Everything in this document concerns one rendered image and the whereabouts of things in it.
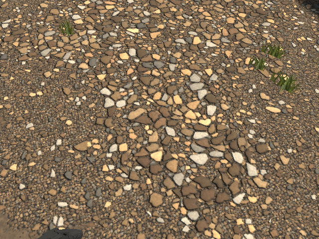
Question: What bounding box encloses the robot left hand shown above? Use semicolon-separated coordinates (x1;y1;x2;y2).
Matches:
37;227;83;239

